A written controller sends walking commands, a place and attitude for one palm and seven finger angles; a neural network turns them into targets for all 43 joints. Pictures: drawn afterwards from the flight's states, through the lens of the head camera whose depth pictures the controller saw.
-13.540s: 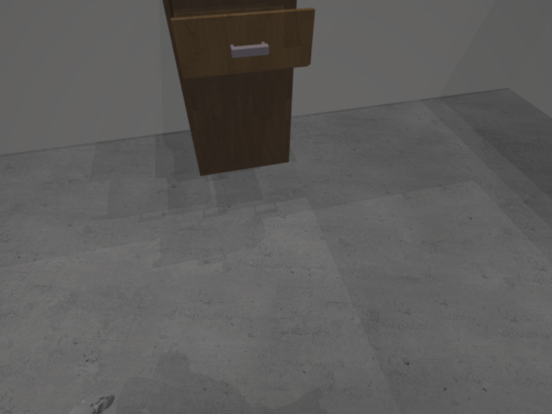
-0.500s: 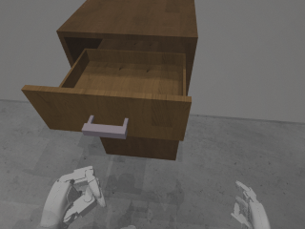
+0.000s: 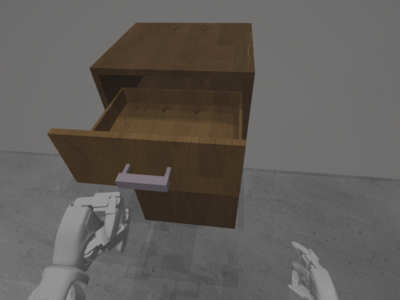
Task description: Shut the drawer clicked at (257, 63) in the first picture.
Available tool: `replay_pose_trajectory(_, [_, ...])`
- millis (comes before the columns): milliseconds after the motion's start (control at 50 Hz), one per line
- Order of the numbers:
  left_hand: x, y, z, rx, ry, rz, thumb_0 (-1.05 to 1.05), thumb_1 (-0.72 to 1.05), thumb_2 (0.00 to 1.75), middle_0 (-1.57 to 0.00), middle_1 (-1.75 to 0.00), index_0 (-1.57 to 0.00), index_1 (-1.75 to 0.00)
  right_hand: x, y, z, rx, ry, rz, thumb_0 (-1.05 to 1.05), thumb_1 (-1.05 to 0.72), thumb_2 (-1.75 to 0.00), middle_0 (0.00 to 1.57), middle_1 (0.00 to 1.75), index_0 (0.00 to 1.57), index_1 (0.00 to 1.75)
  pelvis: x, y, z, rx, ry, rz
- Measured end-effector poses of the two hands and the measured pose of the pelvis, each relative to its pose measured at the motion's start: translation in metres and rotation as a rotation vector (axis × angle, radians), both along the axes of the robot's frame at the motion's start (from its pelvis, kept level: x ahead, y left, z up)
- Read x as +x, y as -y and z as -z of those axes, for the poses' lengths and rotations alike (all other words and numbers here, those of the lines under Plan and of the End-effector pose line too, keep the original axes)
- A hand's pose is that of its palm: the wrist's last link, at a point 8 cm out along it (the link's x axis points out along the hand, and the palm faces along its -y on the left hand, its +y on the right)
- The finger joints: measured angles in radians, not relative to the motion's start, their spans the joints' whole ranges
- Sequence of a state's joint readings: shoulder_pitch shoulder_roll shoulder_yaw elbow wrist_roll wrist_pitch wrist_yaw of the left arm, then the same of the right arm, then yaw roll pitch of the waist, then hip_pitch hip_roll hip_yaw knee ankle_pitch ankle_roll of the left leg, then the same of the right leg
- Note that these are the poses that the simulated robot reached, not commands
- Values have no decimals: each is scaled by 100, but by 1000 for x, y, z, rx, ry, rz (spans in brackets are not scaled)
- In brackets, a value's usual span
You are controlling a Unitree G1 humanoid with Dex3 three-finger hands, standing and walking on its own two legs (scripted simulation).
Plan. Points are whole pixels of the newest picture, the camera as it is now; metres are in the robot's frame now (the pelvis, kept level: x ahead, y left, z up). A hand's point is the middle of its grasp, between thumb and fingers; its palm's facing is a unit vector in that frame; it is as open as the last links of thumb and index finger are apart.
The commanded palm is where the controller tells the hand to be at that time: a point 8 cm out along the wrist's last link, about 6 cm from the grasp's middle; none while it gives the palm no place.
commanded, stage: raise the hand and make a fist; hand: left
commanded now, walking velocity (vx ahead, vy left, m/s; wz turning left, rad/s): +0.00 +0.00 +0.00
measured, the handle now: (145, 175) +0.38 +0.16 +0.04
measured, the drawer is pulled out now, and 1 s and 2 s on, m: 0.28 0.28 0.28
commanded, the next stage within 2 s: bring the fist close to the handle in 0.30 s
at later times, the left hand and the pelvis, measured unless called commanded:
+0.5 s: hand (132, 230) +0.21 +0.13 +0.12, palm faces -0.06 -1.00 -0.06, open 3.3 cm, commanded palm +0.18 +0.19 +0.13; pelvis +0.02 -0.02 +0.01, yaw +0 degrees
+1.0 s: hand (141, 221) +0.24 +0.13 +0.08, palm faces -0.06 -1.00 -0.04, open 3.3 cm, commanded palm +0.22 +0.18 +0.08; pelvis +0.01 -0.01 +0.00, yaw +0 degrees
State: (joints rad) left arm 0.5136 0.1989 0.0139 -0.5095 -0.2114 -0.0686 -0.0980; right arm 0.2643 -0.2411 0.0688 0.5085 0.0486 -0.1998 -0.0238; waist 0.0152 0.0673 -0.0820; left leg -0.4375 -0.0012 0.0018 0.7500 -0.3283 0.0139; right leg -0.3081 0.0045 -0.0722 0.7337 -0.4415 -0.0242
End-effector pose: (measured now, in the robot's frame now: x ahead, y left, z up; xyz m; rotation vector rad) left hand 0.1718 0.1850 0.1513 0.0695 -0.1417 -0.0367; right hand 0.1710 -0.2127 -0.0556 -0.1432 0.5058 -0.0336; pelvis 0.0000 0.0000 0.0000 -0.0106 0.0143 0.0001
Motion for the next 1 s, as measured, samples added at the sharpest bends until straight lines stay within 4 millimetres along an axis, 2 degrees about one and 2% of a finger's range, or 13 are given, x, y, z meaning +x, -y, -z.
replay_pose_trajectory(140, [10,21,24,4,-142,69,2,90,90,-141,-160,-140,-160,-9,22,3,-19,-31,47,1,-90,-90,20,30,20,30,2,10,-3,12,2,6])
replay_pose_trajectory(200, [13,16,24,32,-150,42,2,89,90,-141,-160,-140,-160,-9,31,2,-23,-24,64,1,-90,-90,20,30,20,30,5,16,-4,16,-1,11])
replay_pose_trajectory(320, [15,-2,6,33,-48,-46,2,89,90,-141,-160,-140,-160,0,43,1,-26,-9,62,1,-90,-90,20,30,20,30,14,24,-5,17,-6,6])
replay_pose_trajectory(400, [15,-2,11,17,-77,-23,2,90,90,-140,-160,-140,-160,11,48,0,-32,3,57,1,-90,-90,20,30,20,30,19,26,-5,16,-6,1])
replay_pose_trajectory(520, [16,1,30,-3,-161,19,2,90,90,-141,-160,-140,-160,25,46,-5,-43,30,51,1,-90,-90,20,30,20,30,21,25,-6,19,-12,-4])
replay_pose_trajectory(660, [23,-6,34,-19,-110,-11,2,90,90,-141,-160,-140,-160,27,38,-6,-48,26,26,1,-90,-90,20,30,20,30,19,22,-5,17,-25,-8])
replay_pose_trajectory(860, [39,3,60,-31,-163,53,2,90,90,-141,-160,-140,-160,8,28,7,-44,-45,48,1,-90,-90,20,30,20,30,13,11,-1,12,-46,2])
replay_pose_trajectory(1000, [53,-1,69,-29,-134,25,2,90,90,-141,-160,-140,-160,-11,27,19,-52,-115,62,1,-90,-90,20,30,20,30,8,7,4,9,-69,8])
